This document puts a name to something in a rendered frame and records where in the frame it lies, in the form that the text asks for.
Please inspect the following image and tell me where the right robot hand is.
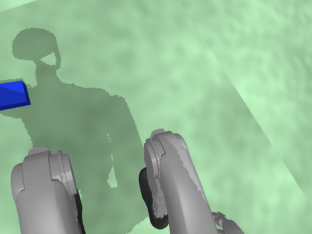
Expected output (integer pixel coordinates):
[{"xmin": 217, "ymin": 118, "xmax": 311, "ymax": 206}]
[{"xmin": 212, "ymin": 212, "xmax": 244, "ymax": 234}]

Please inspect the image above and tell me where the right robot foot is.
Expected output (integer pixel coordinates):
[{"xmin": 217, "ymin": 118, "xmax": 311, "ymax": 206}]
[{"xmin": 139, "ymin": 167, "xmax": 169, "ymax": 230}]

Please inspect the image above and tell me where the small box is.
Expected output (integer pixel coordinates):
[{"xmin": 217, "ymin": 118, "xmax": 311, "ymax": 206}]
[{"xmin": 0, "ymin": 80, "xmax": 31, "ymax": 111}]

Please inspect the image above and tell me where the left robot foot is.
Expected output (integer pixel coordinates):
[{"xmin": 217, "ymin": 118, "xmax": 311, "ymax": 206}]
[{"xmin": 74, "ymin": 190, "xmax": 86, "ymax": 234}]

